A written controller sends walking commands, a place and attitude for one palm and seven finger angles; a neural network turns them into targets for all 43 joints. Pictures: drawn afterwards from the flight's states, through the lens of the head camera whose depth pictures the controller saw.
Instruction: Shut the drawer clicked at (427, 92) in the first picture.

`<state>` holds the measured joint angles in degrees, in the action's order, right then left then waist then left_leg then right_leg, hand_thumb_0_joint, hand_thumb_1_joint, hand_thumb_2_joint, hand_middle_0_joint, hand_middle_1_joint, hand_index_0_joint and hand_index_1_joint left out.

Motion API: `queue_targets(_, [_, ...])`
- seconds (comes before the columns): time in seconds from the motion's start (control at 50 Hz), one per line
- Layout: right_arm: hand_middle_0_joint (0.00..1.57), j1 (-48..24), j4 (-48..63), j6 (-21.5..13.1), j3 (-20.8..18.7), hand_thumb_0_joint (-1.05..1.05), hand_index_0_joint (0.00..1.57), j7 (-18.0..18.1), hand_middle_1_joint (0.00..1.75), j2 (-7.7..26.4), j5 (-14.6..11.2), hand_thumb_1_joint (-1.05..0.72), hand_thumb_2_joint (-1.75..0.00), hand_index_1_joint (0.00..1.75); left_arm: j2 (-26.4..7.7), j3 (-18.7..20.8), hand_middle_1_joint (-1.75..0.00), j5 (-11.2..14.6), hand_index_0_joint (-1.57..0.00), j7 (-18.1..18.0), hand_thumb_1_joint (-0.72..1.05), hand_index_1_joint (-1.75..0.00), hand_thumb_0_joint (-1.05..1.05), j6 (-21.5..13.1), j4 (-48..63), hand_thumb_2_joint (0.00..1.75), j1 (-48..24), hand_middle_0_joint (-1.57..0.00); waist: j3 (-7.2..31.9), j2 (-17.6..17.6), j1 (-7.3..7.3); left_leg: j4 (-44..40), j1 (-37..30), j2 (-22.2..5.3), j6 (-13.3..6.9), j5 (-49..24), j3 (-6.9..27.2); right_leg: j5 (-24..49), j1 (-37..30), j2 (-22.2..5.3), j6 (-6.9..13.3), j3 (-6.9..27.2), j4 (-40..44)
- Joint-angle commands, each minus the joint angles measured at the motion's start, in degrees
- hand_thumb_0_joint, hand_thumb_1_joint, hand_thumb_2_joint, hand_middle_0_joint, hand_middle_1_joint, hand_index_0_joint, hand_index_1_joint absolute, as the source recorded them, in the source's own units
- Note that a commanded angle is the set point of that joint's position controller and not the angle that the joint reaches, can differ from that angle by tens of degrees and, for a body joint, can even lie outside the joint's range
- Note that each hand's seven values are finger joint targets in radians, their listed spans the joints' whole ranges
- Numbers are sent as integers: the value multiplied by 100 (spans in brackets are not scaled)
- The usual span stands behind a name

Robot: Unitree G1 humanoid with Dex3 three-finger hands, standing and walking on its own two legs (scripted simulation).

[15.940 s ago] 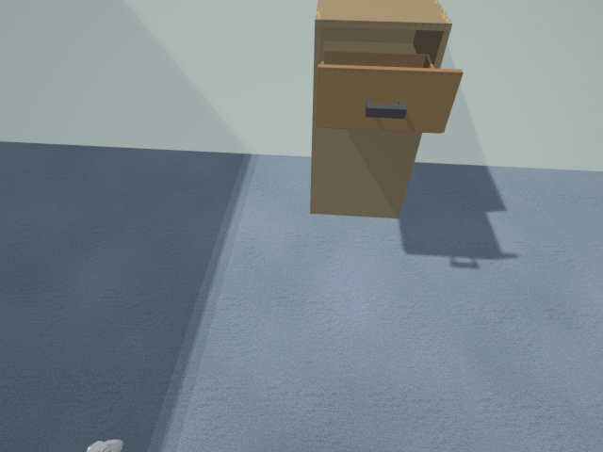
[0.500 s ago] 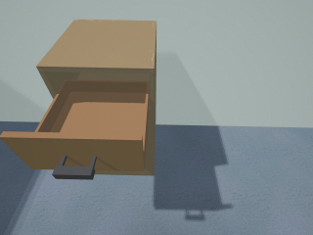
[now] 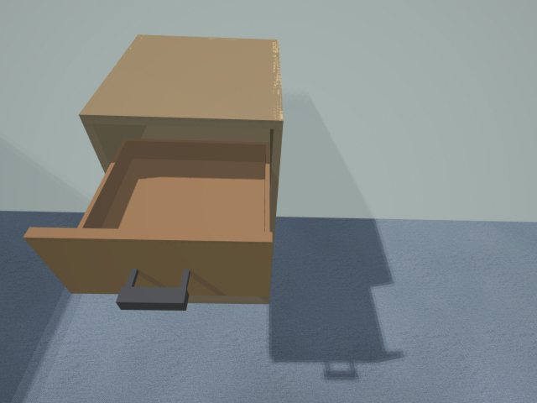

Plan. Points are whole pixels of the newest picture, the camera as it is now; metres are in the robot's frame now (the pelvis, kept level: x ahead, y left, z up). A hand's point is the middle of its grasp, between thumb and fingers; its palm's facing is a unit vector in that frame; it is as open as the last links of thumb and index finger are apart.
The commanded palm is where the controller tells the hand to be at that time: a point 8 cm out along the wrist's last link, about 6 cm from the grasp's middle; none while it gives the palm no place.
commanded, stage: raise the hand and make a fist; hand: left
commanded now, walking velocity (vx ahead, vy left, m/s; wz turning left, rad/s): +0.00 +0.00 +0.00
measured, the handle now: (157, 286) +0.30 +0.21 -0.03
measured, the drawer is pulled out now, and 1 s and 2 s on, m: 0.30 0.27 0.27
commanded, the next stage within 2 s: bring the fist close to the handle in 2.00 s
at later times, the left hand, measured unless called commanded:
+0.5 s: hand out of the picture +0.13 +0.13 -0.04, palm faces +0.10 -0.99 +0.10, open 6.4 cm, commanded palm +0.09 +0.20 -0.03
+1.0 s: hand (150, 392) +0.14 +0.16 +0.01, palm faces +0.17 -0.98 -0.10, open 3.6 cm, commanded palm +0.08 +0.21 +0.02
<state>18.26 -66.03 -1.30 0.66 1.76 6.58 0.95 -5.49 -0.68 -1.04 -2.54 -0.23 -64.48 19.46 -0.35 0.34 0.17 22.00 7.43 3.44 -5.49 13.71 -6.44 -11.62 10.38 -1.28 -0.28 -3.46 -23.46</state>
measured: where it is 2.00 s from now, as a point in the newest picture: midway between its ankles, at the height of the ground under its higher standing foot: outside the picture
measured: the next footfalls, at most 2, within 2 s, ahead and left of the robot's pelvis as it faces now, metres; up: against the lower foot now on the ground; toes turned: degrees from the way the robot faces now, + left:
none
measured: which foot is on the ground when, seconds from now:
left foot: down 0.00-1.00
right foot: down 0.00-1.00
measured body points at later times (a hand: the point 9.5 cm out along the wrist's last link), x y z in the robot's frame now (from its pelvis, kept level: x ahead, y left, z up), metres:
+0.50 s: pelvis -0.01 +0.00 -0.06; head +0.00 +0.02 +0.39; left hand +0.12 +0.18 -0.04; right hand +0.21 -0.23 -0.09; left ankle -0.01 +0.05 -0.74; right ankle +0.02 -0.09 -0.74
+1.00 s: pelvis +0.00 -0.04 -0.06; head +0.03 -0.04 +0.39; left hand +0.13 +0.21 +0.02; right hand +0.19 -0.25 -0.14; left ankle -0.01 +0.05 -0.74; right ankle +0.02 -0.09 -0.74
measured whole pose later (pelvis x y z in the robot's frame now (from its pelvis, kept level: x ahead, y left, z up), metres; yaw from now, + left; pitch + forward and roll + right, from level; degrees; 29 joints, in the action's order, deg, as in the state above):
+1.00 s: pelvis +0.00 -0.04 -0.06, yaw +5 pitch +11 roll -1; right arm 15.6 -30.2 -9.5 0.1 1.5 11.9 -2.8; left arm -12.3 8.7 14.6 10.3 -19.5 16.0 42.2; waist 8.5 -1.6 -0.1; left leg 56.8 38.8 1.8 -2.5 28.9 -0.8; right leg -25.8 39.7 3.3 5.6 -7.6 -54.1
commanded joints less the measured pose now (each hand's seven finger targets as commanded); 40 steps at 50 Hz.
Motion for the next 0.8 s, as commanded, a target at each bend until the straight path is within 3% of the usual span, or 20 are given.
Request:
queue_targets(0.0, [20, 374, 100, -58, -117, 0, 20, 79, 30, 605, -20, -90, -90, 30, -432, 58, -30, 10, -20, -24, 90, -30, 0, -68, 96, 90, 494, -20, -582, -18, -23, -833, 507, -1091, 204, -56, 1113, 336, 160, -461, 154, 479, 174])
queue_targets(0.06, [20, 418, 87, -70, -121, 0, 20, 93, 30, 608, -23, -90, -90, 30, -402, 59, -30, 11, -20, -29, 90, -30, 0, -55, 93, 90, 510, -20, -531, -119, -18, -839, 390, -1115, 217, -312, 1125, 362, 201, -451, 133, 456, 111])
queue_targets(0.08, [20, -78, 610, -101, -46, 0, 20, -6, 30, 839, -103, -90, -90, 30, -720, -11, -30, -65, -20, -220, 90, -30, 0, -152, -19, 90, 511, -20, -812, 229, -131, 153, 934, -1222, 351, -1838, 927, 862, 419, -568, 113, 451, -7])
queue_targets(0.1, [20, 198, 2834, -916, -261, 0, 20, 161, 30, 1901, -249, -90, -90, 30, -1608, 309, -32, 1011, -22, -211, 90, -32, 0, -1228, 9073, 90, -3438, -22, 2254, -1227, 734, -135, -1152, -688, 836, -2074, 1281, 637, 258, 128, 64, 59, -661])
queue_targets(0.12, [20, -396, 2443, -1528, 40, 0, 20, 240, 30, 1366, -293, -90, -90, 30, -1262, 147, -34, 626, -24, -471, 90, -34, 0, -785, 7883, 90, -1608, -24, 1953, -1574, 218, -708, -1014, -1080, 1052, -2359, 1439, -739, 789, 73, 202, 133, -1407])
queue_targets(0.14, [20, -304, 2082, -1774, -119, 0, 20, 199, 30, 1418, -289, -90, -90, 30, -903, -78, -37, 678, -26, -738, 90, -37, 0, -470, 7262, 90, -1148, -26, 1382, -1513, 221, -807, -558, -1060, 1278, -1794, 1510, -1142, 1296, 67, 159, 104, -1724])
queue_targets(0.16, [20, -78, 1987, -1782, -89, 0, 20, 77, 30, 1141, -363, -90, -90, 30, 176, -733, -39, 690, -28, -738, 90, -39, 0, 80, 6091, 90, 570, -28, 542, -842, 169, -856, -9, -1002, 1252, -1074, 1658, -1055, 1672, 36, 142, 61, -1804])
queue_targets(0.18, [20, -33, 2362, -1880, -94, 0, 20, 47, 30, 1268, -428, -90, -90, 30, 462, -1141, -41, 888, -30, -664, 90, -41, 0, 71, 7013, 90, 225, -30, 300, -700, 221, -602, 211, -934, 1043, -869, 1587, -916, 1667, -23, 94, 54, -1724])
queue_targets(0.26, [20, -279, 3012, -2257, -254, 0, 20, -20, 30, 1528, -258, -90, -90, 30, 622, -1423, -50, 821, -38, -394, 90, -50, 0, -715, 7425, 90, 410, -38, 31, 1008, 453, 772, 1193, -560, 655, 178, 1416, -903, 1837, 107, 139, -81, -906])
queue_targets(0.32, [20, -669, 3482, -2071, -421, 0, 20, -240, 30, 1583, -184, -90, -90, 30, 234, -569, -56, 1106, -44, 235, 90, -56, 0, -1664, 6546, 90, 2153, -44, 227, 1663, -40, 1444, 2242, -559, 880, 372, 1506, -1328, 2376, 135, 183, -193, -1527])
queue_targets(0.34, [20, -837, 3620, -1942, -462, 0, 20, -325, 30, 1560, -222, -90, -90, 30, 98, -369, -58, 1146, -46, 463, 90, -58, 0, -2020, 6443, 90, 2550, -46, 260, 1749, -236, 1557, 2588, -458, 936, 471, 1228, -1463, 2341, 154, 267, -134, -1644])
queue_targets(0.36, [20, -945, 3836, -1871, -469, 0, 20, -360, 30, 1559, -193, -90, -90, 30, 180, -500, -60, 1150, -48, 648, 90, -60, 0, -2412, 6736, 90, 2171, -48, 381, 1788, -179, 1814, 2923, -406, 863, 636, 1104, -1574, 2475, 159, 270, -65, -1898])
queue_targets(0.44, [20, -1044, 4224, -1713, -529, 0, 20, -437, 30, 1411, -42, -90, -90, 30, -1236, 502, -69, 737, -56, 681, 90, -69, 0, -3739, 8644, 90, 1432, -56, 1221, -1284, -405, 2430, 2851, -354, 783, 397, 970, -1285, 2931, 194, 495, 212, -2906])
queue_targets(0.46, [20, -1085, 4405, -1597, -480, 0, 20, -476, 30, 1386, 0, -90, -90, 30, -1135, 378, -71, 607, -58, 594, 90, -71, 0, -3807, 8893, 90, 1593, -58, 1386, -1711, -388, 2450, 2624, -440, 843, 232, 1193, -1174, 3186, 192, 516, 146, -3137])
queue_targets(0.5, [20, -1097, 4546, -1404, -444, 0, 20, -503, 30, 1296, -45, -90, -90, 30, -786, 143, -75, 525, -62, 499, 90, -75, 0, -3815, 8978, 90, 1631, -62, 1404, -1560, -252, 2589, 2480, -621, 906, -164, 1568, -1052, 3705, 199, 472, 116, -3396])
queue_targets(0.58, [20, -1044, 4828, -1291, -405, 0, 20, -400, 30, 1369, -218, -90, -90, 30, -226, -242, -84, 1129, -70, 880, 90, -84, 0, -3339, 9045, 90, 1650, -70, 1424, -307, 77, 2791, 3048, -502, 619, 679, 1527, -1047, 3369, 262, 327, 119, -2982])
queue_targets(0.64, [20, -939, 4932, -1294, -328, 0, 20, -206, 30, 1457, -347, -90, -90, 30, -368, -391, -91, 1286, -76, 1361, 90, -91, 0, -2765, 8905, 90, 1565, -76, 1418, 415, 294, 2948, 3369, -386, 378, 934, 1308, -1158, 2977, 273, 244, 285, -2549])
queue_targets(0.7, [20, -874, 4995, -1298, -291, 0, 20, -74, 30, 1404, -395, -90, -90, 30, -897, -53, -97, 1218, -82, 1595, 90, -97, 0, -2319, 9093, 90, 1569, -82, 1609, 361, 156, 2966, 3463, -300, 312, 734, 1150, -1104, 2535, 215, 231, 450, -2350])
queue_targets(0.74, [20, -934, 4922, -1214, -299, 0, 20, -3, 30, 1321, -396, -90, -90, 30, -1388, 596, -101, 1180, -86, 1532, 90, -101, 0, -2077, 8984, 90, 1805, -86, 1781, 331, -27, 3026, 3486, -270, 316, 381, 1033, -736, 2118, 177, 223, 579, -2337])
queue_targets(0.78, [20, -992, 4967, -1121, -274, 0, 20, 19, 30, 1141, -399, -90, -90, 30, -1277, 830, -106, 1301, -90, 1434, 90, -106, 0, -1967, 9137, 90, 2177, -90, 1925, 159, -212, 2946, 3406, -270, 350, 76, 960, -298, 1722, 117, 219, 582, -2361])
